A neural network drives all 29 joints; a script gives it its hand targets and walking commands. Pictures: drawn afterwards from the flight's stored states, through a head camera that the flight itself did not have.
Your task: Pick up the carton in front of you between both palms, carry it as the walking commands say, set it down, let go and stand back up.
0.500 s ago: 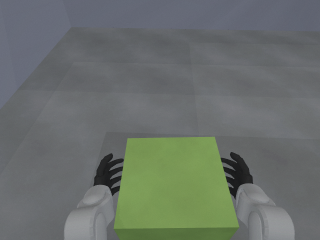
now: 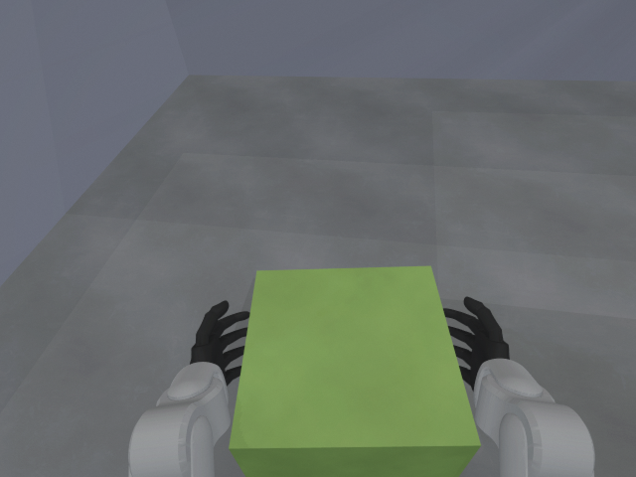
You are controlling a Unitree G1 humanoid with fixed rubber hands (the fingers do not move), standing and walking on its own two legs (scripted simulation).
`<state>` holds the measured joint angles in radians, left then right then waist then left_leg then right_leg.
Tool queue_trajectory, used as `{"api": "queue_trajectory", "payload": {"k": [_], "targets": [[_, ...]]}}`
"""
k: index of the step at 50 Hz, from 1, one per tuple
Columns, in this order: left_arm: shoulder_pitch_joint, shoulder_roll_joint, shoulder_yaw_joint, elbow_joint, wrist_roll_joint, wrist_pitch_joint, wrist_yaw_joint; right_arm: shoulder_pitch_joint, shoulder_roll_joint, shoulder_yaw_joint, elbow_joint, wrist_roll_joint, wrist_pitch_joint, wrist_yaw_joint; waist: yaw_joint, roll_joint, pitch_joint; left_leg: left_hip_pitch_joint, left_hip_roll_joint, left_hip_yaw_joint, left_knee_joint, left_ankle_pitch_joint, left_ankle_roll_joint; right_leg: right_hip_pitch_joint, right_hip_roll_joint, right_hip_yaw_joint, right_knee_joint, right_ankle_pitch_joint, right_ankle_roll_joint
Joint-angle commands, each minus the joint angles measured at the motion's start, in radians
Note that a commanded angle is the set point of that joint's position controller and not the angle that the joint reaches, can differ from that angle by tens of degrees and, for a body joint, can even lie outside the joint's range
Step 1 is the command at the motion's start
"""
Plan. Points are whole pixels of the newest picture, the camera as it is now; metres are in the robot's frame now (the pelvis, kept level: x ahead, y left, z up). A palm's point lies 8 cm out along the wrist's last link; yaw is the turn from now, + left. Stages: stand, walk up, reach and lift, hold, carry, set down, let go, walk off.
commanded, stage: carry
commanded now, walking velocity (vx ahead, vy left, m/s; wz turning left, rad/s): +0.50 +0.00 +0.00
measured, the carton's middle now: (346, 395) +0.23 +0.00 -0.01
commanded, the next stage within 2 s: none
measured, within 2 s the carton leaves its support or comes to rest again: neither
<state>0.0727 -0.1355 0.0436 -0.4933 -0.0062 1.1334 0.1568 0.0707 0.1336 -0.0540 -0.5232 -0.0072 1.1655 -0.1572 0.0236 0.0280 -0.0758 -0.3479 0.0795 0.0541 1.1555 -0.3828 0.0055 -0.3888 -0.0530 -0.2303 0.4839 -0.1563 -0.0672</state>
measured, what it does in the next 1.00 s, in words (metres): walks ahead: left foot, then right foot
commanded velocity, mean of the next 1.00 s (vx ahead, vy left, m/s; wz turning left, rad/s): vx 0.50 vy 0.00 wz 0.00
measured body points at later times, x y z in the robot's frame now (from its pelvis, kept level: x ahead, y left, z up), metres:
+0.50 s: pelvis +0.34 +0.04 +0.00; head +0.35 +0.05 +0.45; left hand +0.60 +0.17 +0.06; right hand +0.57 -0.13 +0.07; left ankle +0.42 +0.11 -0.73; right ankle +0.16 -0.08 -0.63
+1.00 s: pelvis +0.68 -0.03 -0.01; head +0.68 -0.04 +0.44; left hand +0.92 +0.13 +0.07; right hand +0.92 -0.18 +0.06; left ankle +0.49 +0.10 -0.65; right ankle +0.76 -0.10 -0.73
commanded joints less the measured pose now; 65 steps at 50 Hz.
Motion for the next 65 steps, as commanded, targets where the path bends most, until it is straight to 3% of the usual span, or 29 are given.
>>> {"api": "queue_trajectory", "payload": {"k": [1, 6, 10, 15, 18, 19, 20, 21, 22, 23, 24, 25, 27, 30, 33, 37, 42, 44, 45, 46, 47, 48, 49, 50, 51, 53, 57, 61, 65], "targets": [[-0.356, -0.748, -0.578, -0.163, -0.193, -0.039, -0.065, -0.340, 0.753, 0.596, -0.117, 0.159, -0.060, 0.046, -0.012, -0.118, -0.264, -0.226, 0.057, -0.038, -0.026, 0.113, 0.017, 0.392, -0.268, 0.342, -0.276, 0.128, -0.036], [-0.300, -0.696, -0.586, -0.159, -0.192, -0.049, -0.082, -0.273, 0.730, 0.589, -0.103, 0.119, -0.077, 0.039, -0.012, -0.156, -0.172, -0.293, 0.050, 0.036, -0.282, 0.240, -0.022, 0.389, -0.232, 0.227, -0.378, 0.031, -0.059], [-0.269, -0.618, -0.555, -0.164, -0.174, -0.035, -0.058, -0.267, 0.658, 0.580, -0.127, 0.132, -0.060, 0.021, -0.009, -0.150, -0.092, -0.312, 0.031, 0.092, -0.486, 0.331, -0.031, 0.431, -0.200, 0.153, -0.370, 0.160, -0.052], [-0.250, -0.536, -0.512, -0.150, -0.141, -0.003, -0.015, -0.278, 0.558, 0.558, -0.143, 0.147, -0.025, 0.005, -0.005, -0.182, 0.001, -0.255, 0.004, 0.139, -0.642, 0.373, 0.002, 0.464, -0.195, 0.098, -0.342, 0.292, -0.029], [-0.275, -0.528, -0.518, -0.164, -0.145, 0.008, -0.004, -0.272, 0.543, 0.539, -0.134, 0.157, -0.018, 0.004, -0.025, -0.185, -0.077, 0.002, -0.056, 0.216, -0.689, 0.314, 0.026, 0.457, -0.174, 0.024, -0.125, 0.550, 0.012], [-0.282, -0.529, -0.525, -0.173, -0.147, 0.010, -0.003, -0.257, 0.541, 0.529, -0.121, 0.158, -0.019, 0.004, -0.043, -0.131, -0.152, 0.208, -0.095, 0.242, -0.702, 0.248, 0.026, 0.384, -0.124, -0.014, 0.077, 0.558, 0.036], [-0.296, -0.526, -0.533, -0.182, -0.149, 0.013, -0.002, -0.248, 0.542, 0.520, -0.114, 0.154, -0.021, 0.005, -0.059, 0.000, -0.210, 0.379, 0.048, 0.014, -0.774, 0.096, 0.044, 0.217, -0.079, -0.007, 0.312, 0.342, 0.067], [-0.287, -0.545, -0.550, -0.212, -0.153, 0.015, -0.006, -0.260, 0.550, 0.525, -0.110, 0.162, -0.026, 0.008, -0.056, 0.287, -0.320, 0.609, 0.315, -0.466, -0.887, -0.007, 0.189, -0.083, 0.041, 0.044, 0.646, -0.019, 0.114], [-0.313, -0.576, -0.569, -0.209, -0.168, 0.011, -0.013, -0.248, 0.593, 0.531, -0.107, 0.181, -0.029, 0.017, -0.045, 0.285, -0.277, 0.591, 0.348, -0.565, -0.966, 0.226, 0.203, -0.217, 0.063, 0.171, 0.786, -0.301, 0.091], [-0.318, -0.636, -0.584, -0.187, -0.168, 0.002, -0.022, -0.274, 0.632, 0.547, -0.128, 0.188, -0.038, 0.030, -0.048, 0.198, -0.272, 0.551, 0.324, -0.426, -0.922, 0.390, 0.195, -0.232, 0.002, 0.230, 0.852, -0.283, 0.063], [-0.323, -0.687, -0.589, -0.178, -0.166, -0.009, -0.034, -0.291, 0.679, 0.563, -0.134, 0.193, -0.048, 0.044, -0.047, 0.089, -0.281, 0.500, 0.299, -0.324, -0.890, 0.485, 0.169, -0.224, -0.036, 0.242, 0.825, -0.234, 0.047], [-0.328, -0.728, -0.592, -0.165, -0.162, -0.021, -0.044, -0.318, 0.720, 0.579, -0.141, 0.195, -0.060, 0.057, -0.041, 0.029, -0.263, 0.434, 0.280, -0.244, -0.899, 0.505, 0.138, -0.208, -0.065, 0.241, 0.753, -0.178, 0.043], [-0.317, -0.769, -0.595, -0.144, -0.146, -0.040, -0.053, -0.326, 0.747, 0.595, -0.140, 0.197, -0.077, 0.076, -0.032, 0.062, -0.261, 0.364, 0.238, -0.145, -0.949, 0.393, 0.098, -0.157, -0.071, 0.211, 0.637, -0.103, 0.047], [-0.267, -0.765, -0.590, -0.128, -0.115, -0.056, -0.049, -0.289, 0.721, 0.604, -0.134, 0.197, -0.088, 0.091, -0.034, 0.100, -0.213, 0.344, 0.216, -0.069, -1.015, 0.301, 0.106, -0.185, -0.064, 0.161, 0.488, -0.044, 0.065], [-0.264, -0.731, -0.587, -0.143, -0.108, -0.051, -0.036, -0.270, 0.674, 0.594, -0.139, 0.194, -0.085, 0.087, -0.036, 0.113, -0.145, 0.371, 0.196, -0.023, -1.051, 0.301, 0.116, -0.252, -0.067, 0.119, 0.327, 0.031, 0.087], [-0.268, -0.650, -0.578, -0.169, -0.126, -0.027, -0.016, -0.246, 0.593, 0.557, -0.147, 0.179, -0.065, 0.056, -0.041, 0.107, -0.068, 0.403, 0.175, 0.040, -1.037, 0.416, 0.116, -0.261, -0.048, 0.069, 0.155, 0.109, 0.089], [-0.277, -0.557, -0.550, -0.179, -0.144, 0.006, -0.001, -0.245, 0.529, 0.530, -0.146, 0.156, -0.035, 0.016, -0.040, 0.130, 0.000, 0.435, 0.174, 0.095, -0.989, 0.602, 0.093, -0.163, -0.021, 0.024, 0.017, 0.136, 0.049], [-0.262, -0.548, -0.536, -0.170, -0.147, 0.011, 0.000, -0.269, 0.526, 0.538, -0.157, 0.158, -0.027, 0.010, -0.017, 0.133, -0.069, 0.425, 0.152, 0.156, -0.807, 0.800, 0.062, 0.035, 0.036, -0.034, -0.014, 0.091, 0.035], [-0.255, -0.549, -0.529, -0.163, -0.149, 0.011, 0.000, -0.270, 0.527, 0.545, -0.161, 0.161, -0.024, 0.009, -0.001, 0.082, -0.138, 0.356, 0.107, 0.198, -0.612, 0.814, 0.036, 0.229, 0.078, -0.062, -0.042, 0.038, 0.032], [-0.243, -0.551, -0.519, -0.164, -0.146, 0.012, -0.001, -0.289, 0.525, 0.550, -0.168, 0.164, -0.022, 0.008, 0.018, -0.027, -0.210, 0.197, 0.074, 0.192, -0.368, 0.604, 0.013, 0.420, -0.055, 0.118, -0.082, -0.083, 0.029], [-0.263, -0.552, -0.514, -0.154, -0.147, 0.009, -0.004, -0.279, 0.534, 0.567, -0.203, 0.173, -0.018, 0.009, 0.014, -0.315, -0.313, -0.123, -0.058, 0.146, -0.033, 0.287, -0.042, 0.654, -0.343, 0.639, -0.204, -0.256, -0.124], [-0.240, -0.601, -0.528, -0.150, -0.160, 0.005, -0.015, -0.292, 0.548, 0.578, -0.204, 0.179, -0.020, 0.016, 0.001, -0.327, -0.274, -0.254, -0.089, 0.008, 0.117, -0.058, -0.032, 0.627, -0.380, 0.775, -0.307, -0.036, -0.151], [-0.275, -0.637, -0.540, -0.169, -0.172, -0.002, -0.028, -0.302, 0.617, 0.592, -0.174, 0.181, -0.027, 0.025, -0.003, -0.248, -0.269, -0.276, -0.014, -0.056, 0.178, -0.056, 0.005, 0.598, -0.362, 0.621, -0.259, 0.132, -0.131], [-0.294, -0.687, -0.558, -0.169, -0.179, -0.013, -0.042, -0.314, 0.669, 0.592, -0.165, 0.180, -0.037, 0.037, -0.005, -0.151, -0.274, -0.270, 0.020, -0.060, 0.155, -0.010, 0.022, 0.542, -0.329, 0.511, -0.226, 0.245, -0.108], [-0.321, -0.721, -0.574, -0.175, -0.185, -0.025, -0.055, -0.326, 0.714, 0.601, -0.151, 0.179, -0.048, 0.047, -0.008, -0.082, -0.251, -0.250, 0.052, -0.061, 0.077, 0.047, 0.027, 0.473, -0.302, 0.419, -0.235, 0.266, -0.075], [-0.330, -0.754, -0.592, -0.174, -0.189, -0.042, -0.075, -0.315, 0.760, 0.609, -0.131, 0.160, -0.069, 0.058, -0.013, -0.113, -0.245, -0.199, 0.054, -0.030, -0.038, 0.127, 0.018, 0.403, -0.258, 0.312, -0.284, 0.171, -0.028], [-0.282, -0.715, -0.592, -0.165, -0.188, -0.054, -0.090, -0.263, 0.750, 0.606, -0.112, 0.126, -0.084, 0.050, -0.014, -0.164, -0.180, -0.266, 0.048, 0.031, -0.219, 0.227, -0.016, 0.407, -0.225, 0.220, -0.360, 0.100, -0.043], [-0.262, -0.645, -0.566, -0.177, -0.180, -0.044, -0.072, -0.268, 0.690, 0.603, -0.142, 0.139, -0.071, 0.031, -0.012, -0.156, -0.100, -0.329, 0.040, 0.080, -0.409, 0.316, -0.036, 0.457, -0.195, 0.158, -0.373, 0.181, -0.050], [-0.238, -0.567, -0.528, -0.171, -0.155, -0.020, -0.037, -0.270, 0.604, 0.586, -0.158, 0.149, -0.041, 0.014, -0.005, -0.165, -0.020, -0.297, 0.007, 0.135, -0.580, 0.362, -0.019, 0.472, -0.181, 0.105, -0.361, 0.297, -0.046]]}}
